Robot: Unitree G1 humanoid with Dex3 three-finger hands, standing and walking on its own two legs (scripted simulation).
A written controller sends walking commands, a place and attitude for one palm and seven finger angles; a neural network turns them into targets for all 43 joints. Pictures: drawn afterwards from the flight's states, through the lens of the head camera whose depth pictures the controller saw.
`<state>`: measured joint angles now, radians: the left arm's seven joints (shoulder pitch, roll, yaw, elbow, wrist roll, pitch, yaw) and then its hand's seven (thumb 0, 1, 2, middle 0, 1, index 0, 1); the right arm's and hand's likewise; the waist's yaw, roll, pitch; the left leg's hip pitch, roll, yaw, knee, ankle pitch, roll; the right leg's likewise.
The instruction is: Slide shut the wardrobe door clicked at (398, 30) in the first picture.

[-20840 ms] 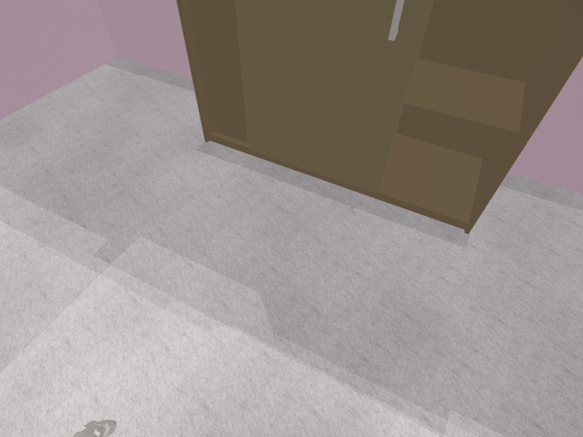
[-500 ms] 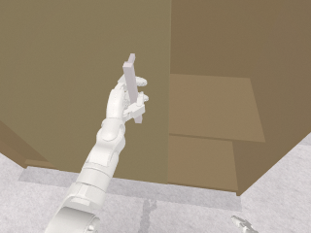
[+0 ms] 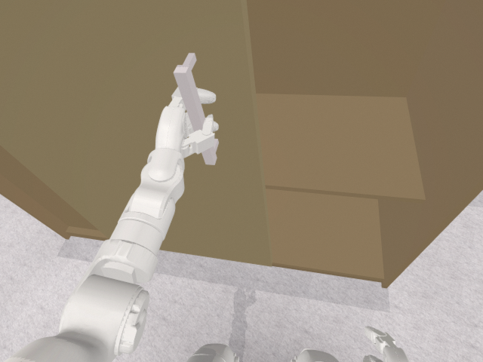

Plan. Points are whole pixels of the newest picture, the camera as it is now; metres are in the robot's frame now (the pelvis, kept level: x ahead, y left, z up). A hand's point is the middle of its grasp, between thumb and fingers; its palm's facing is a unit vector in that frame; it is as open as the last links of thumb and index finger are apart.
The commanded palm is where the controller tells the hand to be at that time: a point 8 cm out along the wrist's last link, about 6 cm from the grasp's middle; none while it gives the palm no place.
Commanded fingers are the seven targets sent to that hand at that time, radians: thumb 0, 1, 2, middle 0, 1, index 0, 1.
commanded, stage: step sideways, sliding the door along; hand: left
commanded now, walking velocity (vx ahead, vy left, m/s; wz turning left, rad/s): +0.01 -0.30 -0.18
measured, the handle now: (201, 115) +0.49 +0.10 +0.13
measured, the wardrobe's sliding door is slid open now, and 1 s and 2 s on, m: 0.42 0.29 0.02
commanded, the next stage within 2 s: none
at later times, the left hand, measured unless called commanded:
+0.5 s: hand (229, 134) +0.44 +0.05 +0.12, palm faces +0.19 -0.96 -0.19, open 6.3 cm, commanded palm +0.41 +0.02 +0.13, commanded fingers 0.00 0.90 0.90 -0.45 -1.40 -0.45 -1.40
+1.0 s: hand (294, 137) +0.42 -0.06 +0.13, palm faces +0.11 -0.99 -0.06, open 5.9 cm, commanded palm +0.39 -0.08 +0.13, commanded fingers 0.00 0.90 0.90 -0.45 -1.40 -0.45 -1.40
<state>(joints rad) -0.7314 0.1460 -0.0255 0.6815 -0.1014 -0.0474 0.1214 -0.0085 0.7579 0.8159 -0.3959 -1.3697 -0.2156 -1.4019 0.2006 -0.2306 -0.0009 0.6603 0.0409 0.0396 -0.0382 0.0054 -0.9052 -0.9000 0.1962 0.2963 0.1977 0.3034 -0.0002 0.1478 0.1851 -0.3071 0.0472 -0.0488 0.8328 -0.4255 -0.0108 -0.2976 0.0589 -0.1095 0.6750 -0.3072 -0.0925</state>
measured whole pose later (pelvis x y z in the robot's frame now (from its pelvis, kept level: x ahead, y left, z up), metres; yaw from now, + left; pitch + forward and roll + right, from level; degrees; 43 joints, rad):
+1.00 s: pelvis +0.07 -0.18 +0.01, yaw +0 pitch -1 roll +2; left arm -0.26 0.11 -0.07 0.00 -0.07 -0.14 0.15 0.03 0.78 0.85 -0.43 -1.40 -0.24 -1.40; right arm 0.08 -0.22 -0.05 0.55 0.03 -0.05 0.02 0.01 -0.91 -0.90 0.19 0.30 0.20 0.30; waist 0.09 0.02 0.25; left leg -0.21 0.13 0.12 0.53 -0.25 -0.06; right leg -0.37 0.05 0.00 0.76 -0.36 -0.01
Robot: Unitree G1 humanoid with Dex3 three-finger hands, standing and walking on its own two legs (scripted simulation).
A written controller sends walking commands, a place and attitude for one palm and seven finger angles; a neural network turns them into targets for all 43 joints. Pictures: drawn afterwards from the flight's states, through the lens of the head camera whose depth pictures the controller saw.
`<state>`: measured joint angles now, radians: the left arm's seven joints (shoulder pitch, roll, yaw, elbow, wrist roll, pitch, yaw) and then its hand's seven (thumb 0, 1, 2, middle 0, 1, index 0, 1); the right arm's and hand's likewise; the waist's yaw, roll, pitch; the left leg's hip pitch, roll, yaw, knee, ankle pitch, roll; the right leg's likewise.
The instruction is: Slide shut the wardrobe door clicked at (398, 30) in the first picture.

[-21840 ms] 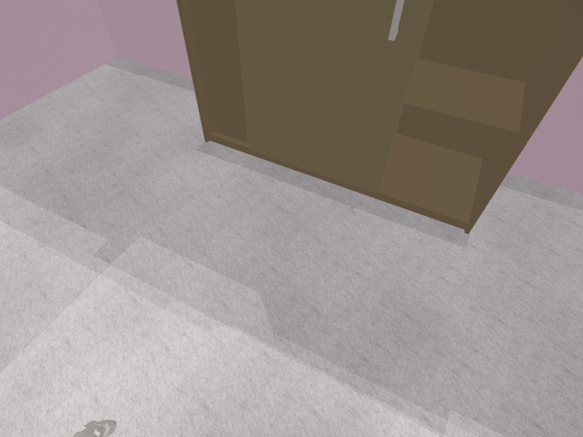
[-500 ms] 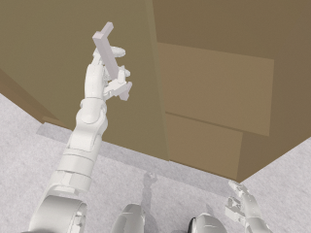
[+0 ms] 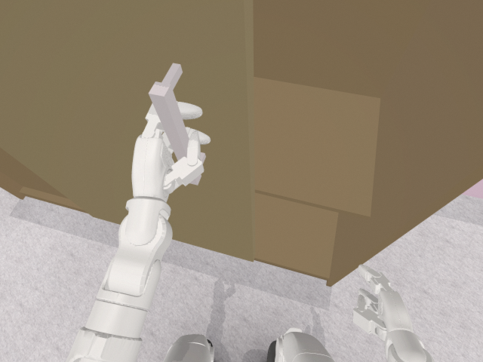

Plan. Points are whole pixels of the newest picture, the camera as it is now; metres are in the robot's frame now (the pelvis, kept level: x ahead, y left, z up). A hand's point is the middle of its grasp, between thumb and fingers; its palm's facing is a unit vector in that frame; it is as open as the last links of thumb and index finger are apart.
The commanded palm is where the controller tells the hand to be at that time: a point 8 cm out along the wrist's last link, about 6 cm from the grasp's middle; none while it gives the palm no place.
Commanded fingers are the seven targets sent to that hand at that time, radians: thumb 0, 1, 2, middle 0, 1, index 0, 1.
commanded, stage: step sideways, sliding the door along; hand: left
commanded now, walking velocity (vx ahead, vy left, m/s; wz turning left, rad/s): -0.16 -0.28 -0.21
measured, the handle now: (185, 133) +0.40 +0.15 +0.11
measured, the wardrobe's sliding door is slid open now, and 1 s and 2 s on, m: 0.29 0.02 0.00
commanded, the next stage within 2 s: stop walking and hold the door there in 1.30 s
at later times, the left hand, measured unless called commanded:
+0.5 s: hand (291, 187) +0.33 -0.01 +0.11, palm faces +0.01 -1.00 -0.08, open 6.0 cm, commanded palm +0.30 -0.02 +0.12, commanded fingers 0.00 0.90 0.90 -0.45 -1.40 -0.45 -1.40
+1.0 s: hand (400, 214) +0.31 -0.15 +0.11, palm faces +0.04 -0.99 -0.16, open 6.2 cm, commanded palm +0.28 -0.16 +0.12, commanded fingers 0.00 0.90 0.90 -0.45 -1.40 -0.45 -1.40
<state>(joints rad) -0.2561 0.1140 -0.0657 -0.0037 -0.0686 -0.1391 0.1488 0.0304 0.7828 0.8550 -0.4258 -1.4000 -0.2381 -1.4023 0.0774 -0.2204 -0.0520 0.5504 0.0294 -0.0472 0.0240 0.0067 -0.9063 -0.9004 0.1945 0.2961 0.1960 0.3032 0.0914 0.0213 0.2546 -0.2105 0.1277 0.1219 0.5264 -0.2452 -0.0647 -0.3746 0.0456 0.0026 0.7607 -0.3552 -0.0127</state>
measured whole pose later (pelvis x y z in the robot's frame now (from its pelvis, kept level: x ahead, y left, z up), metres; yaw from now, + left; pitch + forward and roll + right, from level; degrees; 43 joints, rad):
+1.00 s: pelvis -0.10 -0.24 -0.02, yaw -5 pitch -5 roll -1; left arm -0.51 0.14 -0.02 0.35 -0.08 -0.08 0.14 0.00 0.80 0.83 -0.41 -1.40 -0.13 -1.40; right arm 0.14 -0.22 -0.04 0.60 0.06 0.02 0.02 0.01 -0.90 -0.90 0.19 0.30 0.20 0.30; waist 0.08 0.12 0.23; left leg -0.25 0.28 0.02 0.68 -0.32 -0.08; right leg -0.29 0.05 -0.09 0.70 -0.32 -0.06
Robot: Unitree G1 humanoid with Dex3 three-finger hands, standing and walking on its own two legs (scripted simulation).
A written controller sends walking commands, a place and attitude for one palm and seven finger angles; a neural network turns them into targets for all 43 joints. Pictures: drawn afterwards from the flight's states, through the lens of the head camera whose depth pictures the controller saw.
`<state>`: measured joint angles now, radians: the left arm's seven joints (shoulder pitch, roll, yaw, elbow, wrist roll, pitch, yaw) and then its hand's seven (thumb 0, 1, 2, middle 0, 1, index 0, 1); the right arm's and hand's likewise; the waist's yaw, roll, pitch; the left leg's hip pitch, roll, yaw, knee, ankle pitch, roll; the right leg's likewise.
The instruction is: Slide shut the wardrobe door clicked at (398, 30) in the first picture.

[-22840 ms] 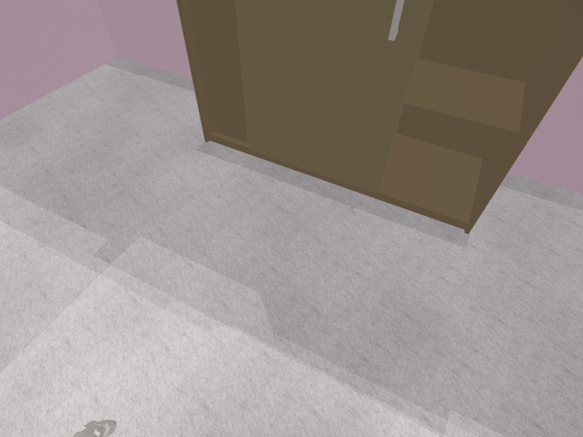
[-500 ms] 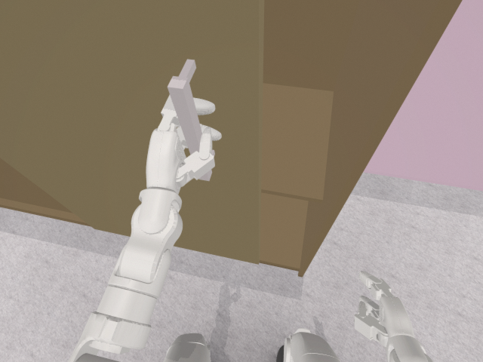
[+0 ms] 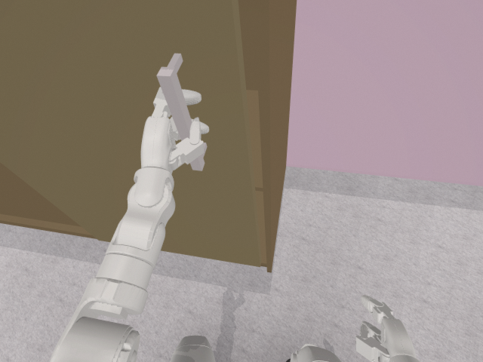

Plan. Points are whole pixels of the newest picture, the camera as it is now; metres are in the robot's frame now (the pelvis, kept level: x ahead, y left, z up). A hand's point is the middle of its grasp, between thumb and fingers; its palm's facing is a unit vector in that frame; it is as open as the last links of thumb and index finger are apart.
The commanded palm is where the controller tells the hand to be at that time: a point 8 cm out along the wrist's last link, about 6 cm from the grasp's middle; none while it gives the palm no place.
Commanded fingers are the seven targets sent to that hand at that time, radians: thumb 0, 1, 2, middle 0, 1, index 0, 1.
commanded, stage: step sideways, sliding the door along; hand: left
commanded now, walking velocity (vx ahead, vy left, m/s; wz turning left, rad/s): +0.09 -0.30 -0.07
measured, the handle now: (188, 119) +0.45 +0.15 +0.13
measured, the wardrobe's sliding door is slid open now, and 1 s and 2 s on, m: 0.02 0.00 0.00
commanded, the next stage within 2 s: stop walking and hold the door there in 0.30 s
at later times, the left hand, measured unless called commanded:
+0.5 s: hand (214, 141) +0.40 +0.10 +0.13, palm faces +0.38 -0.89 -0.25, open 6.4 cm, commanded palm +0.36 +0.13 +0.13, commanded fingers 0.00 0.90 0.90 -0.45 -1.40 -0.45 -1.40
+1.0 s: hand (212, 140) +0.40 +0.10 +0.13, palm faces +0.40 -0.87 -0.28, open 5.7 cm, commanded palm +0.36 +0.14 +0.13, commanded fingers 0.00 0.90 0.90 -0.45 -1.40 -0.45 -1.40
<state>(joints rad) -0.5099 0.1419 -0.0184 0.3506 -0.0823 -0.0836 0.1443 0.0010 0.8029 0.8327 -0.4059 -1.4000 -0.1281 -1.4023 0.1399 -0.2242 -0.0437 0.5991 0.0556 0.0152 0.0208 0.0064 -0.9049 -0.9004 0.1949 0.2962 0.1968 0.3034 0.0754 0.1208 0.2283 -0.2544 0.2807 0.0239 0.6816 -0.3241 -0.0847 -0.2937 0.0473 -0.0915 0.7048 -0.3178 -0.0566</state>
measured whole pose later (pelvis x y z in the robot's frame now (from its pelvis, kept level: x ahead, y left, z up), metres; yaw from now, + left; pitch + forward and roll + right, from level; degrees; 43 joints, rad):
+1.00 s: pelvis +0.01 -0.18 +0.03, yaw -6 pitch -1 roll +0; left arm -0.36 0.48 0.38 0.68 -0.02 -0.15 0.11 -0.07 0.66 0.82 -0.41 -1.32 -0.37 -1.40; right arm 0.25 -0.33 -0.04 0.66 0.06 -0.03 -0.08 0.01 -0.91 -0.90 0.19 0.30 0.19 0.30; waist -0.02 0.01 0.04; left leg -0.23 0.00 0.09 0.46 -0.22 0.04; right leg -0.26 0.02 0.03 0.46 -0.18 -0.01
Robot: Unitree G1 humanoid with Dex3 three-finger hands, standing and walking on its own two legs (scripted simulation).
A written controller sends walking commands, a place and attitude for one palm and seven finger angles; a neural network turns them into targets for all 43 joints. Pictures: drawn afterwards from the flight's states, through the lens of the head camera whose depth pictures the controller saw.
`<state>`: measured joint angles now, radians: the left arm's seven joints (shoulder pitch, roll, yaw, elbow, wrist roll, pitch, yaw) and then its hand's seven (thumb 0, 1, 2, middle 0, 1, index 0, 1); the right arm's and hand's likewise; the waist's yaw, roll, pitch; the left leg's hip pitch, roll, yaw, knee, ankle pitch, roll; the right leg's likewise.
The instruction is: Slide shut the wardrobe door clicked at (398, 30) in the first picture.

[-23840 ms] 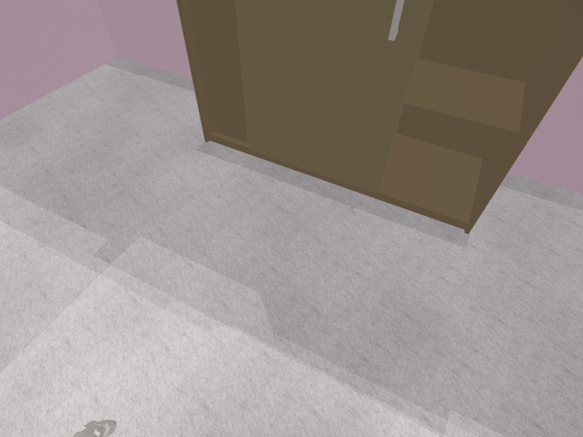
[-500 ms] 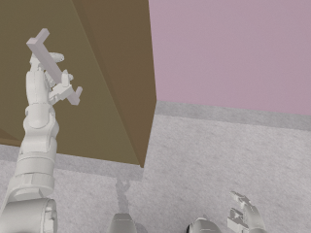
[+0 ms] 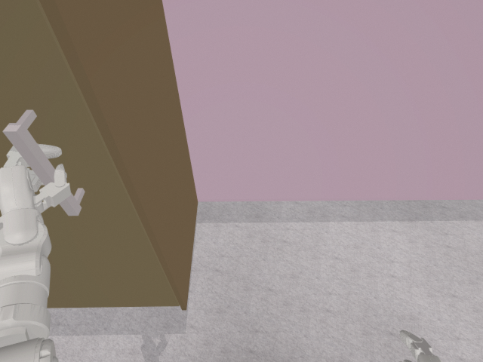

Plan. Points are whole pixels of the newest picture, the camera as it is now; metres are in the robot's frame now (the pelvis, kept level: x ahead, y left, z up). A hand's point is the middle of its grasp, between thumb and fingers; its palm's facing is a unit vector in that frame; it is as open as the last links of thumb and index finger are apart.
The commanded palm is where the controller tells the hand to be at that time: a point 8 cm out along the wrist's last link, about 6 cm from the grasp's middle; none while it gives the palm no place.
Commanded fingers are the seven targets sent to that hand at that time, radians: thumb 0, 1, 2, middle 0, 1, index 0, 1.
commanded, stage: stop walking and hold the door there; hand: left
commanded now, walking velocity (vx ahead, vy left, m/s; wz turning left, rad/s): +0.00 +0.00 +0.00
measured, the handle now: (53, 168) +0.40 +0.35 +0.10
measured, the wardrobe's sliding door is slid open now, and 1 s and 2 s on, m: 0.00 0.00 0.00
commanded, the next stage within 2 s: loosen the grip on the handle in 1.98 s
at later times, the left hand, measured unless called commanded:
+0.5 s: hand (60, 186) +0.36 +0.32 +0.10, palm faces +0.46 -0.84 -0.29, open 5.7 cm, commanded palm +0.32 +0.35 +0.10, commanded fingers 0.00 0.90 0.90 -0.45 -1.40 -0.45 -1.40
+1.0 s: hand (57, 188) +0.36 +0.33 +0.10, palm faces +0.33 -0.90 -0.26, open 5.5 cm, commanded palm +0.32 +0.36 +0.10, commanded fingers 0.00 0.90 0.90 -0.45 -1.40 -0.45 -1.40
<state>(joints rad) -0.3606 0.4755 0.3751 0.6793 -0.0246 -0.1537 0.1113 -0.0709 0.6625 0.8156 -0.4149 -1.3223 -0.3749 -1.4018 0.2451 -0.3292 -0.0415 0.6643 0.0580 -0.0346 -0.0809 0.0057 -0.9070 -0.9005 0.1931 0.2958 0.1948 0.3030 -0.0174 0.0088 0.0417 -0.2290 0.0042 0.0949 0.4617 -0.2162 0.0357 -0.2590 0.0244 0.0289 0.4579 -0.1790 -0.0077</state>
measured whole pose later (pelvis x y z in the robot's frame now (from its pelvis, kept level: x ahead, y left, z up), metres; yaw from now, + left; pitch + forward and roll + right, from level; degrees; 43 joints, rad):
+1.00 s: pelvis -0.02 +0.08 -0.01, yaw +0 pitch -1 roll +0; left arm -0.37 0.38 0.24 0.53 -0.04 -0.20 0.10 -0.10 0.67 0.80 -0.45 -1.40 -0.41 -1.40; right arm 0.18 -0.27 -0.01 0.66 0.05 -0.01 -0.09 0.01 -0.91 -0.90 0.20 0.30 0.20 0.30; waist 0.00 0.02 0.10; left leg -0.27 -0.04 0.11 0.52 -0.24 0.09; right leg -0.40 -0.08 0.01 0.76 -0.42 0.03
